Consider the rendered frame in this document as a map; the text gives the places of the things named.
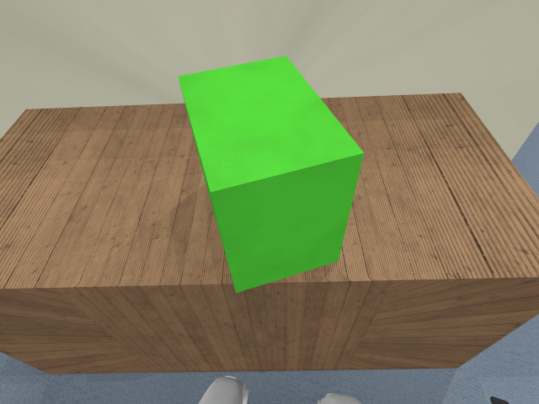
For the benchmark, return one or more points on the left robot thigh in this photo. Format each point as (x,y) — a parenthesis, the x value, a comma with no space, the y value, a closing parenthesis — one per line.
(225,390)

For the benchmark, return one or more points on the carton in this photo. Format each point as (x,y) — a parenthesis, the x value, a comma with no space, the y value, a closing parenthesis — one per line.
(280,169)

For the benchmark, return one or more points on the pedestal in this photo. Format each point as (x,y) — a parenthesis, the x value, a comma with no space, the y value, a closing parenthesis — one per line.
(111,260)

